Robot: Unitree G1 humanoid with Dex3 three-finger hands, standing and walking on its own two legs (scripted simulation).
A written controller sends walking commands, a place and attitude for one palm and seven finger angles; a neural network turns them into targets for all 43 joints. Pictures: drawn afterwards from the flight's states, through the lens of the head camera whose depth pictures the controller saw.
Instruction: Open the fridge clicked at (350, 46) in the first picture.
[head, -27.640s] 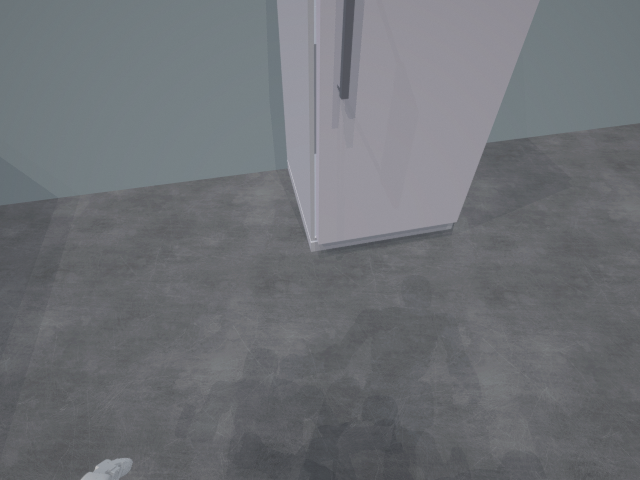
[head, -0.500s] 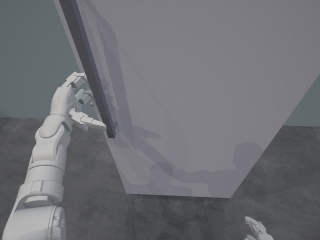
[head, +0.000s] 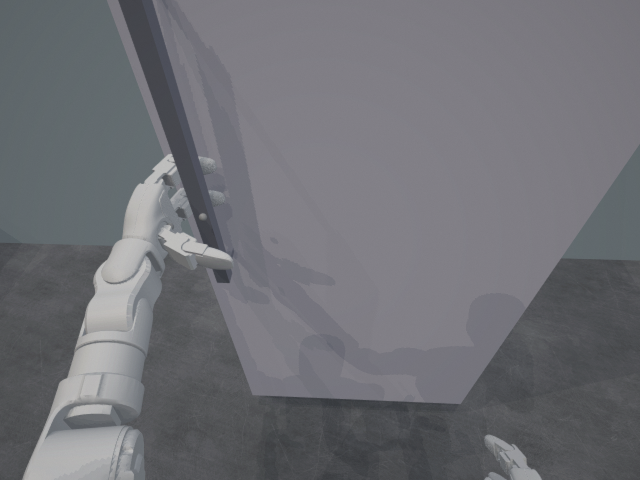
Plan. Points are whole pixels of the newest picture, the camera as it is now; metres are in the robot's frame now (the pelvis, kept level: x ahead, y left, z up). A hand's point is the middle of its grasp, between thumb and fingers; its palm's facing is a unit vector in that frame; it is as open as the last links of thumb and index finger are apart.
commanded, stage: slide the fingers in behind the handle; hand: left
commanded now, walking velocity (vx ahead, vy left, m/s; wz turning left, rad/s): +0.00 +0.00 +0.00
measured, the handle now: (197, 167) +0.45 +0.18 +0.18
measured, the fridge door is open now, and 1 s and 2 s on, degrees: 0 0 0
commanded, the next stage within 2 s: grip the handle and tug to test in 0.66 s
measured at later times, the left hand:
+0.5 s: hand (202, 224) +0.38 +0.16 +0.14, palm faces +0.01 -1.00 -0.01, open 14.3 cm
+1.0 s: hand (210, 216) +0.39 +0.15 +0.15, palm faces -0.01 -1.00 +0.00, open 12.7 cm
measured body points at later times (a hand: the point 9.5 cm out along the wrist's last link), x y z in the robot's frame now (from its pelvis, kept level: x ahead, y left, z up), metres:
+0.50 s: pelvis +0.00 -0.01 +0.00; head +0.00 -0.02 +0.45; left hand +0.37 +0.22 +0.15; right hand +0.14 -0.25 -0.10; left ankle +0.01 +0.11 -0.73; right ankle -0.03 -0.11 -0.73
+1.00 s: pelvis +0.00 +0.00 +0.00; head +0.00 -0.01 +0.45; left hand +0.38 +0.21 +0.15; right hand +0.14 -0.24 -0.10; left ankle +0.01 +0.11 -0.73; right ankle -0.03 -0.11 -0.73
